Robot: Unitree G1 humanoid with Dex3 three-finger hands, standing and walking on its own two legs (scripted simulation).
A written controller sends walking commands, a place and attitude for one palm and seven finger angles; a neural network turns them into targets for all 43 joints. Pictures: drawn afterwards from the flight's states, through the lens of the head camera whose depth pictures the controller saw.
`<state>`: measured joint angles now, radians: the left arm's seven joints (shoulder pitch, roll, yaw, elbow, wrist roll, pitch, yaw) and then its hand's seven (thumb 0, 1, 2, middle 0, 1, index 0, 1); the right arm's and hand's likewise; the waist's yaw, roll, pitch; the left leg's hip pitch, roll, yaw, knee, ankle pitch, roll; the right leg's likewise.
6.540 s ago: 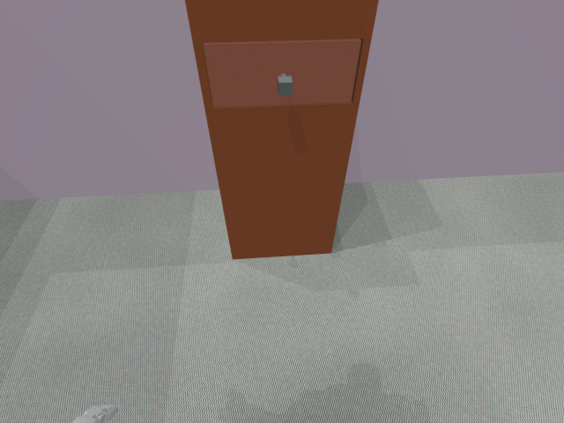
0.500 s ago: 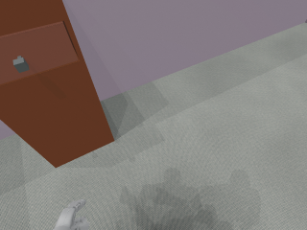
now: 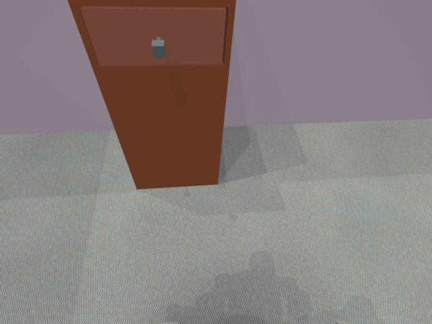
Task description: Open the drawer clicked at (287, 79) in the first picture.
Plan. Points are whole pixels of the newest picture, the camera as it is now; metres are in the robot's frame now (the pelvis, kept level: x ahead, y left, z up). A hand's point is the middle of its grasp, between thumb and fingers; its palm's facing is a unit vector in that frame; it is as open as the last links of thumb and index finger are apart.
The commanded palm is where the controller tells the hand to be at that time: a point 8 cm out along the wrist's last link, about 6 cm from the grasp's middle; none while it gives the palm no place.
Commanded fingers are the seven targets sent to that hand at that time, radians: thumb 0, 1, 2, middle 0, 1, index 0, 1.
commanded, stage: turn to face it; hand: left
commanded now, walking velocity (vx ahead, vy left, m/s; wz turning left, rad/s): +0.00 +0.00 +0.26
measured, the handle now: (158, 45) +0.79 +0.24 +0.07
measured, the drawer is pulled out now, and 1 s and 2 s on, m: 0.00 0.00 0.00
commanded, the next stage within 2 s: take the last steps up to it in 0.16 s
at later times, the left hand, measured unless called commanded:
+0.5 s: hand out of the picture +0.03 +0.18 -0.15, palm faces +0.11 -0.97 -0.22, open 7.4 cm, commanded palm none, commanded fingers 0.00 0.90 0.90 -0.20 -0.30 -0.20 -0.30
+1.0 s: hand out of the picture +0.02 +0.18 -0.17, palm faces +0.15 -0.98 -0.09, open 7.4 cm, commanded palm none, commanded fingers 0.00 0.90 0.90 -0.20 -0.30 -0.20 -0.30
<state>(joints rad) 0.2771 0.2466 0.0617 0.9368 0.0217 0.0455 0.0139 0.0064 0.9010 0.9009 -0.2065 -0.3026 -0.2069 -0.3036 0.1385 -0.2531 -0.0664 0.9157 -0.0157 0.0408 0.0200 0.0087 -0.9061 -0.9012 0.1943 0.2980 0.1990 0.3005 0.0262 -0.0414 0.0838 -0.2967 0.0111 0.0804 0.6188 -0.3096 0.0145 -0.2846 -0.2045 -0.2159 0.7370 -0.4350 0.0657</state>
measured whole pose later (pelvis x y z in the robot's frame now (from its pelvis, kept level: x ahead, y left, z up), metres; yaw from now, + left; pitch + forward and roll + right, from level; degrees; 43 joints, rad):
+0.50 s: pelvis +0.00 -0.01 +0.01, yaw +5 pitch -2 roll +1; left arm 0.28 0.15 0.03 1.01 0.03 0.00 0.00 0.00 0.91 0.90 -0.20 -0.30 -0.20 -0.30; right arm 0.29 -0.19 -0.04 1.04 -0.02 0.03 -0.01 0.00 -0.91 -0.90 0.20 0.30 0.20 0.30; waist -0.01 0.04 -0.03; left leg -0.30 -0.02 0.01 0.68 -0.41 0.02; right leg -0.18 -0.02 -0.09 0.53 -0.31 -0.01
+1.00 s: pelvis +0.13 +0.05 +0.01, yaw +4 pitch -1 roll -1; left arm 0.44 0.12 0.04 1.19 0.03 0.01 -0.01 0.01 0.91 0.90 -0.20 -0.30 -0.20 -0.30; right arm 0.20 -0.14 -0.06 1.03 -0.03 -0.07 -0.03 0.00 -0.94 -0.90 0.20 0.30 0.20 0.30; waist 0.01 -0.04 0.04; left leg -0.29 0.07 0.19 0.59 -0.28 0.04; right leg -0.32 -0.06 -0.06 1.10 -0.43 -0.02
